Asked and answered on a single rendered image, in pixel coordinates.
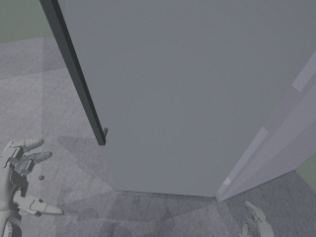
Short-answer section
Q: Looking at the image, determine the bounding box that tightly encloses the robot left hand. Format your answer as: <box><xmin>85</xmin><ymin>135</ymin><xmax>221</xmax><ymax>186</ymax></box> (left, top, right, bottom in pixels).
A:
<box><xmin>0</xmin><ymin>138</ymin><xmax>65</xmax><ymax>217</ymax></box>

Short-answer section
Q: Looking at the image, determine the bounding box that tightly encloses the robot right hand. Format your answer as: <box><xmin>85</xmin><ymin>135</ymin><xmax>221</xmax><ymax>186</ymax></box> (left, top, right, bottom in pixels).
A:
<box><xmin>238</xmin><ymin>201</ymin><xmax>276</xmax><ymax>237</ymax></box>

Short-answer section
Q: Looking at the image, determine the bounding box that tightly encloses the left robot forearm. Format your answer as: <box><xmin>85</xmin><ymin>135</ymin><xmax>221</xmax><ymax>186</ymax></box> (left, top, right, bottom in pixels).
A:
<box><xmin>0</xmin><ymin>209</ymin><xmax>22</xmax><ymax>237</ymax></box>

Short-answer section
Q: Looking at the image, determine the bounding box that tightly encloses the handle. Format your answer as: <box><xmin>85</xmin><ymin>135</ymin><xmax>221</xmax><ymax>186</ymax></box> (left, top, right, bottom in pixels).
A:
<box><xmin>39</xmin><ymin>0</ymin><xmax>108</xmax><ymax>146</ymax></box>

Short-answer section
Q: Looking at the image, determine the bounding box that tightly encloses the fridge door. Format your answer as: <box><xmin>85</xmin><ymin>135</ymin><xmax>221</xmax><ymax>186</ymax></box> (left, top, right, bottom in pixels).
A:
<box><xmin>57</xmin><ymin>0</ymin><xmax>316</xmax><ymax>198</ymax></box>

